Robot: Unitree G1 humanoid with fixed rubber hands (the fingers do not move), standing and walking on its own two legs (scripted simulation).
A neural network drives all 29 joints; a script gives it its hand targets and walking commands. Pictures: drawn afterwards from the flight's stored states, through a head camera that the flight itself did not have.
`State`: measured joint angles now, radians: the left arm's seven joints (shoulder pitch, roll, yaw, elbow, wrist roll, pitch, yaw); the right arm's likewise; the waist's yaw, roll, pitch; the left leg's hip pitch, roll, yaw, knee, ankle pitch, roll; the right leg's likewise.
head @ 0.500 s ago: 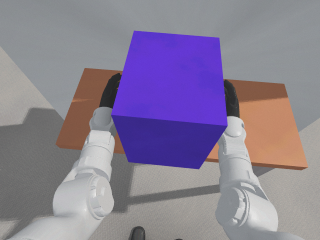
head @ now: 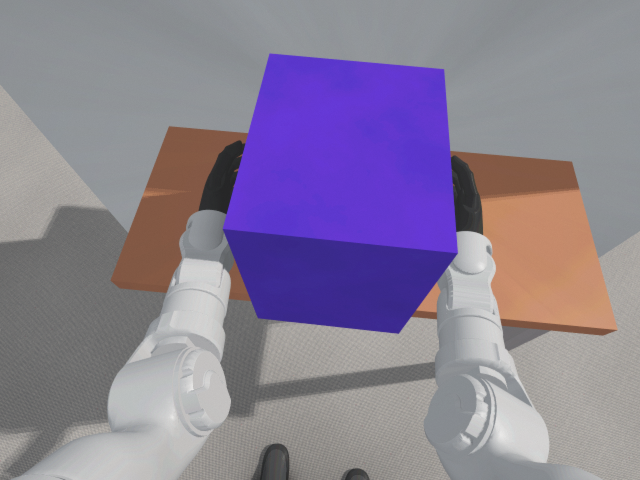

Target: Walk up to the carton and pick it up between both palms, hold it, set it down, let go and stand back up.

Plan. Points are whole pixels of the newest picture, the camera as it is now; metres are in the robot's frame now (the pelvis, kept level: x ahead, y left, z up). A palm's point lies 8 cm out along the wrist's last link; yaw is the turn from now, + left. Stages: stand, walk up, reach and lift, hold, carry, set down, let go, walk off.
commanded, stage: set down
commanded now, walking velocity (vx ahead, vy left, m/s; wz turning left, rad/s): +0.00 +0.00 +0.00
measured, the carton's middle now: (340, 207) +0.45 -0.01 +0.00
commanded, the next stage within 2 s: none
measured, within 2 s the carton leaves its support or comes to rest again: neither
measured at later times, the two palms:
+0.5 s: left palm (218, 204) +0.43 +0.15 +0.03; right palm (463, 222) +0.41 -0.17 +0.04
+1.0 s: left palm (220, 189) +0.46 +0.15 +0.03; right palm (466, 207) +0.44 -0.17 +0.03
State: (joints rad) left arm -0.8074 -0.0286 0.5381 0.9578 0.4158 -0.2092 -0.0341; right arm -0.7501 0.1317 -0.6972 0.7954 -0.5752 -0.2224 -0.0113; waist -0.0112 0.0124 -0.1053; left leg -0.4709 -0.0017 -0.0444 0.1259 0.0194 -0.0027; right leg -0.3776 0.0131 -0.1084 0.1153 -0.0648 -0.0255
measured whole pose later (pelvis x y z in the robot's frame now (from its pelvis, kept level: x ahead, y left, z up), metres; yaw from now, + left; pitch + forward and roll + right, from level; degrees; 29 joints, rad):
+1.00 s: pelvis -0.01 +0.01 -0.01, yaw -6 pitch +29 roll -1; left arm -0.94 0.16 0.28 1.25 0.04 -0.31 0.08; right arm -0.95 -0.11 -0.20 1.19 0.00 -0.24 -0.10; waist 0.03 0.00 -0.26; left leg -0.73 0.02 0.06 0.27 -0.04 0.02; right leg -0.68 0.02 -0.01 0.26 -0.08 -0.01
